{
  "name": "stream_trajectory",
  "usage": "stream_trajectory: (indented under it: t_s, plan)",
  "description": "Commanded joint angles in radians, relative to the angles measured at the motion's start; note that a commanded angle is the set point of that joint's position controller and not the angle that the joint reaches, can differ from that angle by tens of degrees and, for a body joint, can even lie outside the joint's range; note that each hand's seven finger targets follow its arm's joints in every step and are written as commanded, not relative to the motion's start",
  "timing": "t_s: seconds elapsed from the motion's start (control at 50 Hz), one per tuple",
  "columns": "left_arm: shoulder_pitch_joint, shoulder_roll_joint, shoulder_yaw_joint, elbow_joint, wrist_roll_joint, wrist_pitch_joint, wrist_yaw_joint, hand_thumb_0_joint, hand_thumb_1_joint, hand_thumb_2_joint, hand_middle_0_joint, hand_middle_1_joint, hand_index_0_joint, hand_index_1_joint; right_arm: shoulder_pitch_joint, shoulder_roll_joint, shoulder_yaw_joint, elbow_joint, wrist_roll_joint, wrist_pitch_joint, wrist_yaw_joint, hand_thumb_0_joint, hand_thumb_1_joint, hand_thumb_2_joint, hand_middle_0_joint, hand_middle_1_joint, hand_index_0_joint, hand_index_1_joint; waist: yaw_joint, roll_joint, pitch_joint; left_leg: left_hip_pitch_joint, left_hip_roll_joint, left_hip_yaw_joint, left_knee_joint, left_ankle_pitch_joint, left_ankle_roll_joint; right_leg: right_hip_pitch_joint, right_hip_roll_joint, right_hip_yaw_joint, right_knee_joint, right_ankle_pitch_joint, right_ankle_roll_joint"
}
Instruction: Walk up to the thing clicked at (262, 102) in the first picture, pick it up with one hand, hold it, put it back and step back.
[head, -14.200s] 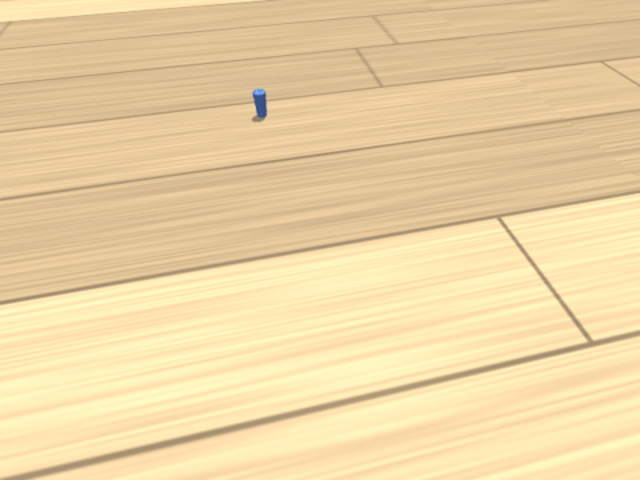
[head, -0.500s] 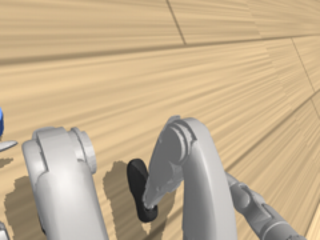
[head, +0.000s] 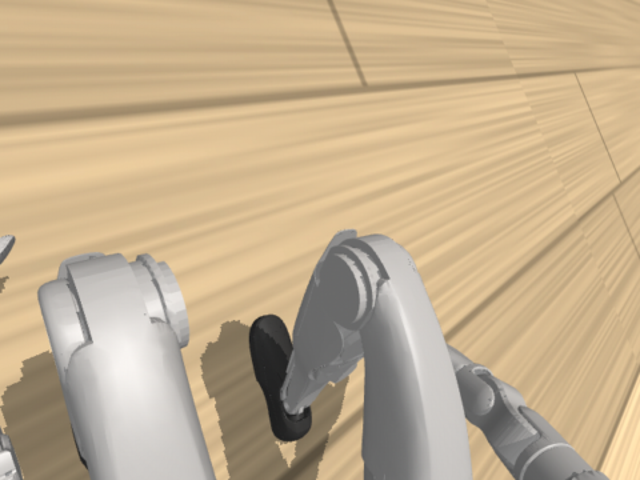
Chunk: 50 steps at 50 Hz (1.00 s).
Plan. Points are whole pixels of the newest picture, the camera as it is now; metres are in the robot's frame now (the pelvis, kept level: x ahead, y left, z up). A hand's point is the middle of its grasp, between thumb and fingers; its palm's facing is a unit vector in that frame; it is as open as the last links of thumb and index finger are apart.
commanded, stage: settle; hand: left
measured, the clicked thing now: out of the picture +0.38 +0.31 -0.20
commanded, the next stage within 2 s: lift in 1.86 s
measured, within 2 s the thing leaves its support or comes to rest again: leaves its support in 0.20 s
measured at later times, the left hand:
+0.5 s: hand out of the picture +0.36 +0.32 -0.12, palm faces +0.44 -0.90 +0.01, open 10.4 cm
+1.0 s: hand out of the picture +0.33 +0.33 -0.01, palm faces +0.43 -0.90 -0.03, open 10.4 cm
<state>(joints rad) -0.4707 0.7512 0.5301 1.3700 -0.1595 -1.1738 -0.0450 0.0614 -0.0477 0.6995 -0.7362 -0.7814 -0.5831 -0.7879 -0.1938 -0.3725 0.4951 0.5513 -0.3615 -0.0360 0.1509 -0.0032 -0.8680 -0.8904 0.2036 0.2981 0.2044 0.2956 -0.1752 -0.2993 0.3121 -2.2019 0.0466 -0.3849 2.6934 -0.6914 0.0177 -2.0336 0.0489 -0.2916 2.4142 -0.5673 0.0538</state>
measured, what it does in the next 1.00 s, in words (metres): stands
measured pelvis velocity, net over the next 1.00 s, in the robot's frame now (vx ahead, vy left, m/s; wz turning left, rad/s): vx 0.02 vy -0.01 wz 0.13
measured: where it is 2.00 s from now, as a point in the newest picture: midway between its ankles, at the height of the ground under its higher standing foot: (212, 433)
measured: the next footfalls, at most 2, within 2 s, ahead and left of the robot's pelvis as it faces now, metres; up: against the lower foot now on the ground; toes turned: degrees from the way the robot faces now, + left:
none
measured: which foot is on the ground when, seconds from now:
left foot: down 0.00-1.00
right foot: down 0.00-1.00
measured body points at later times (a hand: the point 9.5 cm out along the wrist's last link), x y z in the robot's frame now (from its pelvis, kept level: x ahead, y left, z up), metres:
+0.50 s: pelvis +0.01 +0.00 +0.01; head +0.19 +0.19 +0.37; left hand +0.33 +0.37 -0.12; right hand +0.21 -0.23 -0.02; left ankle +0.09 +0.12 -0.24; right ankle +0.15 -0.12 -0.24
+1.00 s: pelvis +0.02 -0.01 +0.05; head +0.19 +0.12 +0.44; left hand +0.30 +0.38 -0.01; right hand +0.26 -0.22 -0.05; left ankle +0.09 +0.12 -0.24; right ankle +0.15 -0.12 -0.24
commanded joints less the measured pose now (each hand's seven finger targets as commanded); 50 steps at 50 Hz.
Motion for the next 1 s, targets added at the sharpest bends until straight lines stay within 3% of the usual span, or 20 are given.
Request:
stream_trajectory:
  t_s: [0.0,0.06,0.08,0.14,0.2,0.28,0.36,0.4,0.44,0.58,0.64,0.68,0.78,0.82,0.84,0.86,0.88,0.94,0.96,0.98]
  plan:
    - [-0.155,0.138,0.002,-0.149,0.002,-0.084,0.01,0.0,0.408,1.225,-1.108,-1.21,-1.085,-1.247,0.004,-0.36,-0.128,-0.016,-0.006,0.005,-0.018,0.0,-0.884,-0.905,0.2,0.3,0.199,0.3,-0.105,0.558,-0.536,0.379,0.049,0.07,-0.386,0.06,-0.056,0.209,0.048,-0.084,-0.131,0.101,-0.059]
    - [-0.153,0.16,0.008,-0.181,0.0,-0.081,0.01,0.0,0.382,1.273,-1.141,-1.261,-1.117,-1.301,0.011,-0.359,-0.134,-0.008,-0.003,0.006,-0.018,0.0,-0.888,-0.907,0.2,0.3,0.2,0.3,-0.092,0.574,-0.55,0.373,0.045,0.087,-0.379,0.064,-0.051,0.225,0.05,-0.073,-0.139,0.106,-0.062]
    - [-0.143,0.131,-0.005,-0.174,-0.004,-0.077,0.006,0.0,0.394,1.291,-1.161,-1.281,-1.137,-1.321,0.019,-0.358,-0.139,0.007,-0.002,0.009,-0.018,0.0,-0.889,-0.907,0.2,0.3,0.2,0.3,-0.097,0.568,-0.538,0.371,0.046,0.085,-0.383,0.05,-0.053,0.211,0.05,-0.075,-0.142,0.094,-0.061]
    - [-0.149,0.183,0.033,-0.253,0.002,-0.075,0.015,0.0,0.346,1.327,-1.187,-1.33,-1.166,-1.37,0.013,-0.361,-0.144,-0.009,0.001,0.01,-0.019,0.0,-0.886,-0.907,0.2,0.3,0.199,0.3,-0.076,0.62,-0.568,0.401,0.049,0.079,-0.402,0.07,-0.059,0.208,0.046,-0.075,-0.127,0.108,-0.065]
    - [-0.142,0.129,0.002,-0.289,-0.006,-0.055,0.012,0.0,0.325,1.349,-1.232,-1.378,-1.214,-1.416,0.031,-0.356,-0.161,0.008,0.008,0.012,-0.016,0.0,-0.891,-0.908,0.2,0.3,0.199,0.3,-0.086,0.603,-0.568,0.377,0.044,0.092,-0.398,0.05,-0.053,0.21,0.044,-0.065,-0.142,0.099,-0.064]
    - [-0.128,0.151,0.01,-0.389,0.002,-0.021,0.01,0.0,0.257,1.377,-1.252,-1.417,-1.235,-1.457,0.043,-0.351,-0.192,-0.001,0.024,0.013,-0.018,0.0,-0.889,-0.908,0.2,0.3,0.199,0.3,-0.054,0.637,-0.62,0.395,0.041,0.109,-0.415,0.037,-0.051,0.201,0.04,-0.048,-0.146,0.092,-0.069]
    - [-0.11,0.066,-0.022,-0.438,-0.023,0.028,-0.001,0.0,0.178,1.395,-1.293,-1.46,-1.277,-1.502,0.059,-0.331,-0.225,0.009,0.047,0.009,-0.018,0.0,-0.892,-0.908,0.2,0.3,0.199,0.3,-0.047,0.605,-0.636,0.365,0.032,0.13,-0.422,0.008,-0.043,0.188,0.038,-0.032,-0.169,0.074,-0.069]
    - [-0.116,0.102,-0.007,-0.506,-0.017,0.045,-0.004,0.0,0.165,1.373,-1.264,-1.441,-1.253,-1.479,0.065,-0.33,-0.243,0.001,0.058,0.009,-0.022,0.0,-0.889,-0.906,0.2,0.3,0.199,0.3,-0.026,0.635,-0.672,0.378,0.03,0.134,-0.433,0.037,-0.044,0.183,0.033,-0.022,-0.158,0.095,-0.073]
    - [-0.099,0.056,-0.038,-0.519,-0.021,0.076,-0.014,0.0,0.148,1.36,-1.266,-1.438,-1.256,-1.475,0.084,-0.319,-0.262,0.006,0.072,0.011,-0.02,0.0,-0.893,-0.906,0.2,0.3,0.199,0.3,-0.028,0.625,-0.692,0.37,0.026,0.141,-0.436,0.049,-0.043,0.177,0.031,-0.014,-0.158,0.102,-0.077]
    - [-0.08,-0.024,-0.071,-0.715,-0.033,0.177,-0.041,0.0,0.086,1.369,-1.298,-1.483,-1.292,-1.517,0.113,-0.283,-0.345,-0.003,0.133,0.011,-0.024,0.0,-0.894,-0.906,0.2,0.3,0.199,0.3,0.044,0.652,-0.759,0.382,0.015,0.162,-0.505,-0.012,-0.037,0.101,0.017,0.019,-0.17,0.047,-0.086]
    - [-0.045,-0.083,-0.102,-0.703,-0.037,0.235,-0.061,0.0,0.075,1.366,-1.298,-1.488,-1.293,-1.521,0.154,-0.26,-0.375,0.031,0.161,0.017,-0.029,0.0,-0.895,-0.905,0.2,0.3,0.199,0.3,0.043,0.613,-0.762,0.368,0.008,0.179,-0.522,-0.027,-0.031,0.083,0.011,0.038,-0.191,0.026,-0.088]
    - [-0.115,-0.064,-0.09,-0.784,-0.044,0.251,-0.064,0.0,0.055,1.352,-1.285,-1.472,-1.278,-1.507,0.159,-0.245,-0.394,0.029,0.178,0.019,-0.035,0.0,-0.894,-0.905,0.2,0.3,0.199,0.3,0.055,0.601,-0.787,0.353,0.005,0.194,-0.525,-0.047,-0.023,0.085,0.008,0.056,-0.209,0.007,-0.09]
    - [-0.055,-0.133,-0.109,-0.758,-0.06,0.298,-0.093,0.0,0.031,1.342,-1.311,-1.492,-1.309,-1.522,0.175,-0.206,-0.423,0.04,0.211,0.021,-0.044,0.0,-0.898,-0.905,0.2,0.3,0.199,0.3,0.071,0.539,-0.821,0.348,-0.007,0.222,-0.535,-0.03,-0.015,0.088,0.0,0.086,-0.231,-0.007,-0.093]
    - [-0.094,-0.093,-0.079,-0.836,-0.066,0.299,-0.104,0.0,0.007,1.343,-1.323,-1.499,-1.32,-1.531,0.187,-0.2,-0.445,0.046,0.223,0.023,-0.052,0.0,-0.901,-0.905,0.2,0.3,0.199,0.3,0.091,0.546,-0.869,0.359,-0.012,0.239,-0.537,-0.012,-0.011,0.101,-0.002,0.101,-0.247,-0.002,-0.095]
    - [-0.042,-0.145,-0.103,-0.764,-0.07,0.312,-0.116,0.0,0.047,1.342,-1.325,-1.501,-1.326,-1.527,0.182,-0.194,-0.442,0.041,0.228,0.023,-0.053,0.0,-0.9,-0.904,0.2,0.3,0.2,0.3,0.086,0.525,-0.851,0.359,-0.014,0.236,-0.551,-0.017,-0.012,0.092,-0.008,0.101,-0.243,-0.012,-0.094]
    - [-0.109,-0.117,-0.087,-0.854,-0.072,0.306,-0.121,0.0,0.068,1.346,-1.325,-1.494,-1.322,-1.524,0.192,-0.192,-0.452,0.048,0.229,0.021,-0.055,0.0,-0.9,-0.905,0.2,0.3,0.199,0.3,0.091,0.536,-0.878,0.37,-0.012,0.239,-0.554,-0.013,-0.013,0.103,-0.007,0.105,-0.249,-0.011,-0.094]
    - [-0.056,-0.13,-0.081,-0.819,-0.077,0.318,-0.128,0.0,0.047,1.349,-1.339,-1.507,-1.335,-1.538,0.194,-0.187,-0.459,0.05,0.234,0.021,-0.058,0.0,-0.905,-0.906,0.2,0.3,0.199,0.3,0.098,0.522,-0.892,0.376,-0.015,0.249,-0.55,0.002,-0.01,0.115,-0.007,0.111,-0.262,-0.004,-0.093]
    - [-0.089,-0.128,-0.079,-0.859,-0.089,0.33,-0.156,0.0,0.078,1.317,-1.332,-1.479,-1.33,-1.506,0.206,-0.174,-0.476,0.058,0.248,0.021,-0.065,0.0,-0.901,-0.905,0.2,0.3,0.199,0.3,0.111,0.521,-0.932,0.375,-0.021,0.273,-0.56,0.02,-0.009,0.136,-0.012,0.129,-0.272,-0.007,-0.095]
    - [-0.019,-0.158,-0.076,-0.791,-0.091,0.347,-0.162,0.0,0.079,1.317,-1.339,-1.481,-1.337,-1.507,0.21,-0.169,-0.48,0.054,0.254,0.019,-0.066,0.0,-0.904,-0.905,0.2,0.3,0.199,0.3,0.114,0.49,-0.938,0.384,-0.021,0.275,-0.562,0.038,-0.009,0.134,-0.013,0.13,-0.277,-0.001,-0.095]
    - [-0.091,-0.124,-0.056,-0.858,-0.098,0.343,-0.167,0.0,0.083,1.32,-1.323,-1.467,-1.319,-1.495,0.217,-0.171,-0.486,0.064,0.259,0.016,-0.069,0.0,-0.902,-0.905,0.2,0.3,0.199,0.3,0.12,0.501,-0.943,0.379,-0.022,0.278,-0.563,0.046,-0.009,0.127,-0.016,0.134,-0.274,0.004,-0.097]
